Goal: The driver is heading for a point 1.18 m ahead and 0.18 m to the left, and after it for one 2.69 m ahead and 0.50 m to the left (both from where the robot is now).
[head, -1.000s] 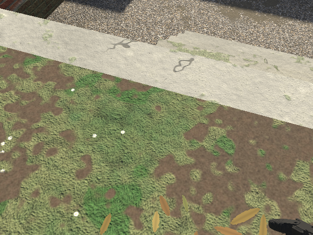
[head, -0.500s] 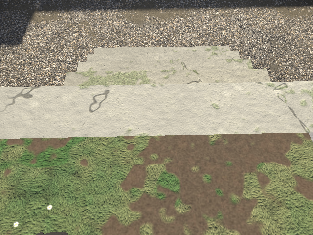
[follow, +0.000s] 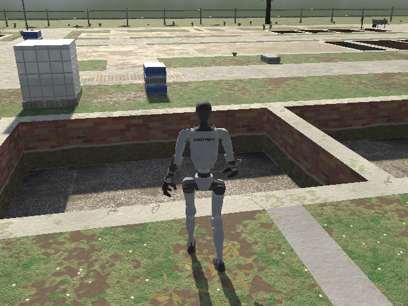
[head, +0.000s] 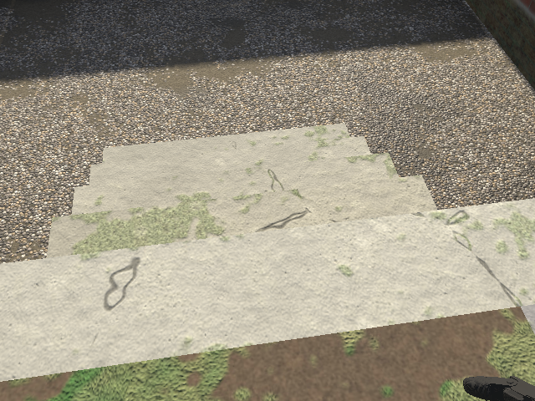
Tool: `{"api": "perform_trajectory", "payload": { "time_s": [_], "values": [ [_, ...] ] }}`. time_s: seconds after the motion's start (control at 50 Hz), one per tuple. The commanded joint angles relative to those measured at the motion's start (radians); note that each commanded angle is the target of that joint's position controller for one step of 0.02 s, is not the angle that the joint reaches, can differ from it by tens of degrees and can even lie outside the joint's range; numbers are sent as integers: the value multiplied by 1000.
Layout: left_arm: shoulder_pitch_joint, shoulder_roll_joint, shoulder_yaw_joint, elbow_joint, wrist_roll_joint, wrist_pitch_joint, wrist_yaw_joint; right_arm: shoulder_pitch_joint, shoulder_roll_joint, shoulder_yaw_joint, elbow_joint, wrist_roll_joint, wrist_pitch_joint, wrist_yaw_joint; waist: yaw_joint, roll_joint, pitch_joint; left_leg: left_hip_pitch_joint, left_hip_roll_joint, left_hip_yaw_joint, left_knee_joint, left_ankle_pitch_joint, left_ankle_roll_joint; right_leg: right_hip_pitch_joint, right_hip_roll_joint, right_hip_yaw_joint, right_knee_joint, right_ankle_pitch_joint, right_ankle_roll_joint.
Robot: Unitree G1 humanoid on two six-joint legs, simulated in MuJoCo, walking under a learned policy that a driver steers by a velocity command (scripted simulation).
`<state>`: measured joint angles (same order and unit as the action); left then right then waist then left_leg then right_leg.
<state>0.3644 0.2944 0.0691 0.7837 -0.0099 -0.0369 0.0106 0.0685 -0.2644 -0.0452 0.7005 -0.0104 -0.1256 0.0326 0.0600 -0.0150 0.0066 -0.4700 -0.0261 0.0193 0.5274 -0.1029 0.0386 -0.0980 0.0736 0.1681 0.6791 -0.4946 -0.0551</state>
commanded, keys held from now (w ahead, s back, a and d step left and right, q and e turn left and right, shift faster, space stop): no key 0.78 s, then w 0.22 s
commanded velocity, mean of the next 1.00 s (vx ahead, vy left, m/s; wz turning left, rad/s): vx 0.15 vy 0.00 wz -0.04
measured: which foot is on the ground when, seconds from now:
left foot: down 0.00-1.00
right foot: up 0.00-0.36, down 0.38-1.00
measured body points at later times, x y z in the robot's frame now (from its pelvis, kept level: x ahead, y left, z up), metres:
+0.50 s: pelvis +0.15 +0.00 +0.01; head +0.16 -0.01 +0.46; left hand +0.32 +0.25 -0.08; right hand +0.25 -0.26 -0.12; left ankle +0.11 +0.11 -0.72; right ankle +0.20 -0.13 -0.72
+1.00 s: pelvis +0.19 -0.01 +0.00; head +0.19 -0.01 +0.45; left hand +0.28 +0.25 -0.13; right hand +0.21 -0.28 -0.14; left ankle +0.11 +0.11 -0.72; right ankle +0.20 -0.13 -0.72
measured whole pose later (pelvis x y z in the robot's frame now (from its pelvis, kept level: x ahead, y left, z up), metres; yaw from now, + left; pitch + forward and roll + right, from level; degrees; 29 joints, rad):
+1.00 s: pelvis +0.19 -0.01 +0.00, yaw +0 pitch +0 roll -1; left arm 0.22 0.23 0.07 0.93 -0.02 -0.04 0.01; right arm 0.29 -0.25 -0.02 1.02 0.01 -0.04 -0.02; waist -0.02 0.01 0.00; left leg -0.14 0.01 -0.01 0.61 -0.47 0.05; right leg -0.30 0.03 0.01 0.62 -0.32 -0.04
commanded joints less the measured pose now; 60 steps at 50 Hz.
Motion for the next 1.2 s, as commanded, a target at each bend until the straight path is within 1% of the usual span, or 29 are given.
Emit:
{"api": "perform_trajectory", "payload": {
  "time_s": [0.02, 0.04, 0.06, 0.08, 0.14, 0.18, 0.24, 0.32, 0.36, 0.38, 0.4, 0.42, 0.44, 0.46, 0.54, 0.64, 0.78, 0.84, 0.88, 0.92, 0.98, 1.02, 1.04, 1.06, 1.08, 1.1, 1.12, 1.16, 1.2],
  "values": [
    [96, 99, 3, -66, -15, -31, 2, 328, -184, -62, 20, 16, 1, 3, -133, 237, -282, 776, 411, -741, -201, -96, 263, -602, 3, 43, 626, -91, 30],
    [-11, 138, 15, -85, -18, -30, 2, 251, -143, -47, 5, 14, 6, -2, -139, 138, -157, 648, 386, -572, -190, 59, 229, -624, -29, 26, 649, -21, 39],
    [-68, 131, 14, -98, -4, -28, 5, 186, -124, -36, -7, 3, 12, -2, -112, 54, -103, 526, 345, -437, -183, 292, 211, -585, -70, -20, 621, 30, 52],
    [-92, 122, 17, -107, 12, -25, 5, 153, -105, -28, -3, 1, 15, -1, -86, 32, -71, 437, 312, -352, -184, 470, 204, -553, -102, -43, 558, 56, 63],
    [-43, 44, 3, -92, 8, -3, 6, 119, -76, -11, 25, -5, 11, -2, -31, 108, -90, 328, 237, -199, -216, 682, 188, -415, -135, -79, 364, 110, 90],
    [-60, 19, -7, -97, 11, 8, 12, 105, -114, -20, 44, -5, 19, -11, -25, 119, -108, 302, 227, -143, -223, 747, 196, -365, -131, -102, 226, 167, 107],
    [-111, 23, -10, -95, 11, 16, 13, 110, -144, -26, 68, 4, 44, -22, -46, 122, -137, 285, 208, -86, -230, 692, 176, -271, -121, -125, 65, 329, 108],
    [-187, 45, -1, -106, 11, 23, 10, 132, -136, -19, 106, 8, 66, -23, -73, 114, -99, 300, 222, -113, -217, 478, 167, -238, -117, -122, -60, 365, 87],
    [-186, 43, 3, -102, 18, 20, 9, 109, -124, -13, 115, 18, 74, -24, -50, 103, -78, 282, 209, -125, -178, 335, 139, -162, -105, -138, -199, 432, 57],
    [-185, 56, 7, -101, 27, 17, 10, 131, -106, -6, 127, 20, 74, -24, -46, 76, -72, 266, 179, -128, -152, 243, 99, -100, -118, -117, -281, 551, 37],
    [-177, 99, 15, -106, 34, 15, 16, 158, -80, 4, 129, 0, 68, -25, -64, 13, -102, 227, 131, -102, -98, 132, 53, -2, -198, -37, -266, 802, 9],
    [-198, 137, 23, -107, 30, 23, 22, 275, -65, 6, 151, -12, 63, -22, -138, -103, -145, 155, 63, -58, -91, -87, 8, 96, -262, 17, -200, 894, -62],
    [-222, 68, 10, -107, 21, 31, 18, 261, -51, 16, 161, -13, 68, -25, -119, -122, -157, 186, 55, -36, -108, -174, -19, 60, -251, 13, -195, 761, -80],
    [-248, 36, 4, -109, 15, 35, 10, 205, -70, 15, 155, -9, 80, -28, -99, -100, -110, 192, 49, -29, -121, -162, -29, 6, -206, -8, -198, 633, -54],
    [-238, 56, 9, -87, 18, 23, -1, 168, -99, 8, 163, -5, 116, -39, -83, -54, -61, 214, 60, -39, -100, -61, -25, -50, -163, -41, -182, 653, -19],
    [-241, 51, 10, -48, 15, 17, 1, 158, -97, 6, 198, 3, 123, -48, -81, -20, -89, 267, 69, -42, -81, 24, -32, -26, -158, -49, -157, 756, -28],
    [-262, 48, 11, 17, 13, 24, 6, 153, -91, 4, 254, 4, 138, -59, -83, 7, -55, 281, 67, -37, -101, -25, -37, -45, -142, -63, -181, 654, -25],
    [-233, 63, 20, 60, 1, 35, 13, 172, -89, 1, 282, 13, 139, -63, -75, 11, -13, 218, 42, -15, -100, -360, -7, -80, -103, -81, -206, 140, -31],
    [-221, 72, 24, 71, -3, 27, 16, 165, -85, 3, 273, 20, 124, -66, -68, 2, 71, 150, 51, -35, -80, -506, 25, -165, -119, -35, -252, -141, -53],
    [-198, 70, 25, 83, -9, 3, 11, 182, -73, 6, 270, 26, 93, -65, -68, -43, 112, 108, 57, -42, -34, -513, 44, -186, -167, 53, -296, -213, -90],
    [-181, 82, 27, 90, -12, -26, -5, 212, -59, 9, 274, 27, 51, -51, -79, -93, 87, 117, 49, -37, 25, -406, 71, -162, -236, 186, -342, -168, -144],
    [-244, 75, 23, 67, -20, -34, -12, 275, -61, 8, 301, 26, 34, -40, -117, -63, 59, 221, 64, -61, -36, -326, 92, -198, -212, 137, -290, 15, -132],
    [-281, 42, 16, 33, 85, -41, -19, 420, -118, -14, 334, -81, 6, -27, -163, 134, -20, 461, 105, -147, -162, -380, 150, -330, -183, 84, -226, -66, -153],
    [-392, 26, 20, 10, 104, -49, -27, 509, -97, -20, 365, -79, -13, -31, -224, 180, 91, 622, 244, -395, -253, -381, 248, -594, -61, -83, 15, 29, -71],
    [-448, -23, 10, -7, 106, -59, -30, 525, -116, -17, 352, -69, -20, -32, -235, 205, 134, 749, 405, -579, -342, -222, 317, -826, -45, -106, 171, -29, -53],
    [-419, -26, 9, 6, 87, -66, -22, 518, -90, -8, 343, -66, -16, -32, -215, 126, 129, 802, 440, -566, -351, -90, 318, -893, -75, -48, 284, -39, -58],
    [-371, -18, 12, 29, 77, -70, -21, 495, -64, 2, 340, -67, -12, -25, -183, 104, 108, 814, 419, -488, -344, 11, 288, -895, -94, -52, 374, 6, -56],
    [-369, -25, 12, 31, 88, -64, -35, 457, -20, 21, 328, -64, -6, -22, -144, 101, 103, 765, 339, -322, -353, 105, 225, -873, -116, -131, 402, 75, -55],
    [-405, -93, -13, 21, 86, -51, -55, 396, -9, 31, 299, -50, 7, -16, -117, 87, 111, 552, 245, -161, -420, 71, 162, -638, -132, -213, 206, 188, -34]
  ]
}}
Velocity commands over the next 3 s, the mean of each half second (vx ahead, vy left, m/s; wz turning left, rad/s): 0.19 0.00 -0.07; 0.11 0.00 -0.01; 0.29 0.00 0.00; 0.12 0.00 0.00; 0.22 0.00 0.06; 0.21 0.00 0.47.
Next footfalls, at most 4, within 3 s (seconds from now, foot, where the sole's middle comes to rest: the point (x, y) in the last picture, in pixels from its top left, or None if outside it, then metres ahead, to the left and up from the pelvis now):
0.38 right None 0.24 -0.13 -0.76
1.32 right None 0.44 -0.14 -0.76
1.60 left None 0.46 0.10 -0.76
2.42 right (338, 296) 0.76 -0.12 -0.76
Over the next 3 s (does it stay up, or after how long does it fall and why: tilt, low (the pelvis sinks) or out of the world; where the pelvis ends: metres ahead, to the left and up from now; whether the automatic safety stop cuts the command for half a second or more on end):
stays up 0.66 0.03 0.03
